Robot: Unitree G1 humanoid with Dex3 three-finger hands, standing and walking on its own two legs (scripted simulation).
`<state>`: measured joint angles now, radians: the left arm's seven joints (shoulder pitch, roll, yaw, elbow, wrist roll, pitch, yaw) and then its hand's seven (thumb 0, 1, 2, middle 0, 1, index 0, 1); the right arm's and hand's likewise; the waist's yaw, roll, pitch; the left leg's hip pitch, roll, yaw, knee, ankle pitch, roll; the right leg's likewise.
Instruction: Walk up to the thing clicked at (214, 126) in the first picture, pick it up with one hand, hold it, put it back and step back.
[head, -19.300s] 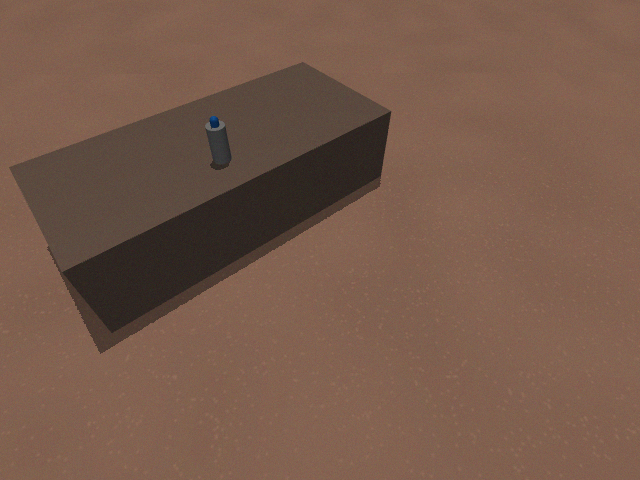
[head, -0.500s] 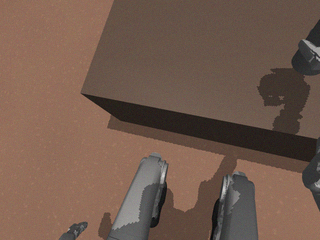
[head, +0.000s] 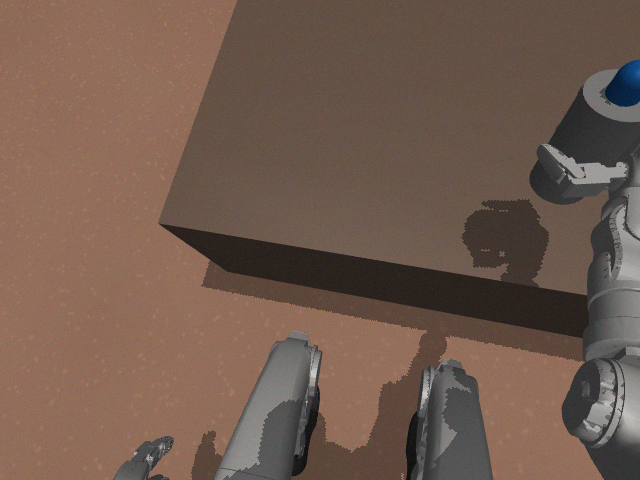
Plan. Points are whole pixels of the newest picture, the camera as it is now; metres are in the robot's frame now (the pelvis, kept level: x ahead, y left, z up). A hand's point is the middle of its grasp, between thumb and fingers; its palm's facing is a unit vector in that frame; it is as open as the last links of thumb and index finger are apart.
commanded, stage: lift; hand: right
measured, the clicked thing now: (593, 134) +0.52 -0.21 +0.02
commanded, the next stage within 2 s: hold in 1.38 s
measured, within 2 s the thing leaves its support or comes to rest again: neither
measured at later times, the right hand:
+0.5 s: hand out of the picture +0.43 -0.21 +0.12, palm faces +0.22 +0.98 -0.02, open 9.7 cm
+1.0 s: hand out of the picture +0.38 -0.19 +0.17, palm faces +0.20 +0.98 -0.01, open 9.7 cm
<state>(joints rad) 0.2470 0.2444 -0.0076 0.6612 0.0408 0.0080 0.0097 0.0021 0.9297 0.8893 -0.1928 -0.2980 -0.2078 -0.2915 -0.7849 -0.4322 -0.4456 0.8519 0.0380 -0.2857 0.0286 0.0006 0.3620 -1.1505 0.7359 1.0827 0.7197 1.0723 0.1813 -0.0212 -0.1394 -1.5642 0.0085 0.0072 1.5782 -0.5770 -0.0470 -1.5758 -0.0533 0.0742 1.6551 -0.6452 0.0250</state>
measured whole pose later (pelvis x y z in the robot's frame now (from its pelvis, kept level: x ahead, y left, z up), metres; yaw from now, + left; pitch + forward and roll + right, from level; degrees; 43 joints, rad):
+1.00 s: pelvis +0.03 +0.00 +0.14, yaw -2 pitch +12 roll +2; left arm 0.23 0.20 0.00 0.71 0.02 -0.08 0.06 0.01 0.91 0.89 -0.19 -0.30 -0.19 -0.30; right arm -0.22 -0.20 -0.21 0.54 0.13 -0.37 0.00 0.00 0.37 -1.16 0.74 1.08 0.73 1.07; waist 0.06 0.00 -0.07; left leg -0.77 0.02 0.01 0.98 -0.42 -0.04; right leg -0.77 -0.06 0.03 1.03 -0.47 0.03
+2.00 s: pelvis +0.04 +0.00 +0.17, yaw -2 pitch +7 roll +2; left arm 0.23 0.19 0.00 0.72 0.01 -0.09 0.07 0.01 0.89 0.91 -0.20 -0.31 -0.21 -0.31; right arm -0.10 -0.17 -0.15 0.41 0.14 -0.32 -0.04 0.00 0.37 -1.16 0.74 1.08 0.73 1.07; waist 0.03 0.01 -0.03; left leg -0.56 0.03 0.00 0.82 -0.37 -0.04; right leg -0.56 -0.05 0.02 0.87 -0.43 0.02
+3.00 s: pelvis +0.04 +0.00 +0.17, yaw -2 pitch +6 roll +1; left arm 0.23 0.19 0.00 0.73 0.01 -0.11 0.07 0.01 0.89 0.90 -0.20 -0.31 -0.21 -0.31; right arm -0.09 -0.18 -0.14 0.40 0.14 -0.32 -0.04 0.00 0.37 -1.16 0.74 1.08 0.72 1.07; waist 0.03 0.01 -0.03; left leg -0.52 0.03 0.00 0.79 -0.37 -0.04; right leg -0.52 -0.05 0.02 0.84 -0.42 0.02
